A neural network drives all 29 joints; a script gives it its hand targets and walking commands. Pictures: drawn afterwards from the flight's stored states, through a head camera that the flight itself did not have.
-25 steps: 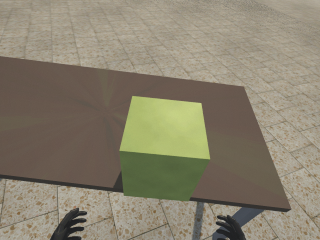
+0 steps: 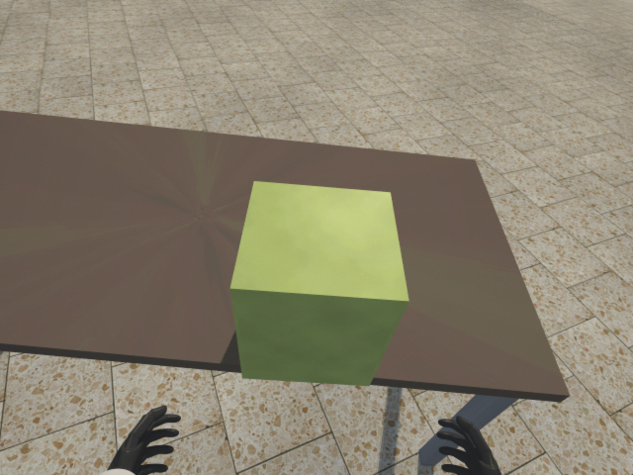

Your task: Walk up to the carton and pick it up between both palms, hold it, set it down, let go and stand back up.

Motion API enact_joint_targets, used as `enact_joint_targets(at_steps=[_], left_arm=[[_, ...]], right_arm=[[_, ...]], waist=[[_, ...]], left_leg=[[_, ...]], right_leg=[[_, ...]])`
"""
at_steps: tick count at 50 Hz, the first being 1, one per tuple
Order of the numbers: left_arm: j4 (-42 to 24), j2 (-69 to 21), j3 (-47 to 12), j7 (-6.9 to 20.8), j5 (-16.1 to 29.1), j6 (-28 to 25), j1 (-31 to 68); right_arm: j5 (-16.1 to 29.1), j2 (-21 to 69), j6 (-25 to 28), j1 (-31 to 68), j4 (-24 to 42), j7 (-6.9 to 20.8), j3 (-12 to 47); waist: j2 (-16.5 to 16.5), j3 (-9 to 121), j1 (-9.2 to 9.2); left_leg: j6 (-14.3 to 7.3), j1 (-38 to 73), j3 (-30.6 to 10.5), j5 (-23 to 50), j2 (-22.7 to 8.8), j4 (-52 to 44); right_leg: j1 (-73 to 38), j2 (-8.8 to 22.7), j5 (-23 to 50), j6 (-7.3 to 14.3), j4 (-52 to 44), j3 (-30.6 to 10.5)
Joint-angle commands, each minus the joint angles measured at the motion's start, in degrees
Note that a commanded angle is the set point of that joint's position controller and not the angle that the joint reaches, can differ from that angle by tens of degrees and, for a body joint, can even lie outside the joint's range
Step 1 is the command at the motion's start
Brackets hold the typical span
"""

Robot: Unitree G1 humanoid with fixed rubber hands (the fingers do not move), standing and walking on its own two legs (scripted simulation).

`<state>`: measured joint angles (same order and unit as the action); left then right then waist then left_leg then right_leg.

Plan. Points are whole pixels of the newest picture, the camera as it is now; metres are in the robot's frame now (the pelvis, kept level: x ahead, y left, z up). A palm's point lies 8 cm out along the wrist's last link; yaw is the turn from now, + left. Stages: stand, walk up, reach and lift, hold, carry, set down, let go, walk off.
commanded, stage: let go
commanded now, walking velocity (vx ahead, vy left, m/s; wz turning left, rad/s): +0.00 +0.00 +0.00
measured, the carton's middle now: (314, 288) +0.40 +0.00 -0.02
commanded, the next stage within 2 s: stand in 0.22 s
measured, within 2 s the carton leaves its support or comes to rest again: neither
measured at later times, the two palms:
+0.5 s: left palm out of the picture +0.04 +0.27 -0.11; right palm out of the picture +0.05 -0.23 -0.13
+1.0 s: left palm out of the picture -0.09 +0.24 -0.14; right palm out of the picture +0.00 -0.21 -0.14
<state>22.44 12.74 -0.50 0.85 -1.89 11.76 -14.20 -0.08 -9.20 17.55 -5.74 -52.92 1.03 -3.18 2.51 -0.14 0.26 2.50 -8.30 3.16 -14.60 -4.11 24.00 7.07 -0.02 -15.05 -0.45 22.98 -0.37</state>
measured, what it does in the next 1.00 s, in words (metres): stands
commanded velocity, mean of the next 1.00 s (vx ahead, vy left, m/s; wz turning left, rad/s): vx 0.00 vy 0.00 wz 0.00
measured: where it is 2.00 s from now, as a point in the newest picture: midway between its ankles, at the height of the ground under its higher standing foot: outside the picture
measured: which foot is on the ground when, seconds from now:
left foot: down 0.00-1.00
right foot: down 0.00-1.00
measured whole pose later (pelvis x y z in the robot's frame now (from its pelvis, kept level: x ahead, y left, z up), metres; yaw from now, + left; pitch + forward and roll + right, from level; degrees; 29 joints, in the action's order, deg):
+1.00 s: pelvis -0.03 +0.02 +0.00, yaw +9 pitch -2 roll -1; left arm 56.4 9.7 1.8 -1.9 -1.2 0.1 -23.3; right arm -0.9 -10.0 -0.8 -18.1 -61.5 -0.4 -1.5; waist -0.1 -0.5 0.4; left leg 0.1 -12.7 -4.3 -12.2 0.8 26.8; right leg 6.6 4.4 -14.5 -2.6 23.4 7.2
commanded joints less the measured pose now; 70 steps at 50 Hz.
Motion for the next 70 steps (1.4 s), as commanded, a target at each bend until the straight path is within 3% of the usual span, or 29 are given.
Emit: enact_joint_targets(at_steps=[1,7,8,11,12,13,14,15,17,20,28,41,55,70], left_arm=[[-6.1,5.2,2.4,-0.3,-0.3,-1.5,2.8],[-6.9,5.4,1.7,-0.7,0.2,-1.1,4.3],[-6.3,0.4,-1.3,-0.3,2.3,-1.1,2.4],[-7.8,3.4,1.7,0.3,1.3,-1.8,1.9],[2.9,10.9,5.4,-1.5,-1.3,-8.0,-5.7],[2.4,10.5,5.3,-2.0,-1.7,-9.7,-5.5],[2.6,9.0,4.9,-2.1,-1.5,-11.1,-4.0],[3.9,7.0,4.4,-1.9,-0.8,-12.1,-4.3],[4.8,4.1,3.6,-1.6,-0.2,-12.5,-2.3],[7.4,4.6,4.0,-1.7,0.0,-12.8,-4.0],[14.8,5.7,5.0,-2.6,0.3,-13.0,-6.7],[27.3,3.5,4.1,-3.1,0.5,-12.4,-12.1],[37.0,0.6,2.9,-3.2,0.8,-12.4,-13.3],[42.8,-1.3,2.3,-3.4,0.9,-11.9,-12.8]], right_arm=[[0.2,-5.1,1.7,4.9,5.9,0.0,-0.9],[-0.6,-5.7,0.7,5.1,6.5,0.2,-2.1],[0.3,-8.8,2.4,1.6,10.6,-0.7,-1.4],[1.1,-7.1,3.7,0.5,9.6,-1.4,0.0],[-0.7,-8.1,-8.7,-7.9,2.4,-0.9,-0.9],[-1.9,-8.2,-13.5,-8.4,4.9,-0.5,-0.7],[-1.6,-8.2,-15.5,-6.9,6.7,-0.2,-0.6],[-1.4,-8.5,-16.3,-7.0,7.2,0.0,-0.6],[-0.8,-9.8,-16.9,-8.4,6.2,0.3,-1.0],[-1.6,-9.7,-16.8,-7.4,5.4,0.7,-0.9],[-1.3,-10.3,-17.0,-11.7,0.5,0.0,-0.7],[-1.0,-8.9,-17.8,-14.9,-5.2,-1.5,0.0],[-0.8,-5.9,-17.7,-16.2,-9.0,-2.2,1.0],[-0.7,-3.3,-17.5,-17.8,-11.2,-2.9,2.2]], waist=[[-2.1,4.7,0.64],[-2.8,3.6,0.03],[-2.9,1.9,-0.1],[-2.1,3.8,0.08],[-9.6,2.5,3.07],[-7.2,0.5,1.58],[-3.5,0.7,1.12],[-2.0,2.7,1.01],[-2.2,3.6,0.17],[-2.7,1.9,1.19],[-2.6,0.1,0.62],[-4.8,-5.3,0.07],[-3.1,-5.8,-0.11],[-3.2,-6.5,0.19]], left_leg=[[0.4,4.7,1.8,18.7,5.3,-1.1],[0.4,5.1,1.8,15.3,4.9,-1.7],[1.5,1.1,3.8,18.4,6.8,-1.9],[1.2,1.0,3.8,18.5,7.7,-2.5],[-0.9,-6.4,-4.1,25.6,-4.2,-0.4],[-1.3,-9.9,-4.9,17.3,-3.5,-0.2],[-1.4,-8.3,-4.7,17.4,-3.0,0.4],[-1.6,-6.7,-4.4,16.9,-2.8,1.0],[-1.1,-9.2,-4.4,10.1,-0.9,0.9],[-1.3,-8.3,-5.6,9.4,-0.5,0.8],[-2.5,-8.4,-8.0,11.4,0.1,-0.2],[-3.9,-10.7,-11.6,1.2,0.6,-5.4],[-3.8,-9.7,-11.3,3.8,1.5,-4.6],[-3.2,-10.0,-11.0,6.0,1.7,-3.6]], right_leg=[[1.6,-2.9,17.1,-0.6,-3.3,0.3],[4.1,-2.9,12.3,-0.1,-3.9,0.5],[0.6,-2.0,15.6,-1.2,-2.5,0.0],[-1.7,-1.8,21.3,-2.6,-1.5,0.3],[-2.6,5.0,12.1,-3.0,0.2,0.7],[-3.1,5.2,9.2,-2.9,-1.9,-0.9],[-2.1,5.0,14.4,-3.0,-0.3,-0.5],[-1.0,4.5,15.5,-2.5,0.4,-0.3],[-2.3,4.7,12.2,-1.9,0.1,0.1],[0.7,5.0,8.8,-1.5,-1.1,0.5],[-0.1,5.5,4.3,-1.0,-2.2,2.4],[0.4,5.8,0.9,-0.8,-3.5,4.1],[0.3,6.4,1.2,-0.7,-4.0,4.8],[0.3,6.6,1.3,-0.3,-3.9,5.1]])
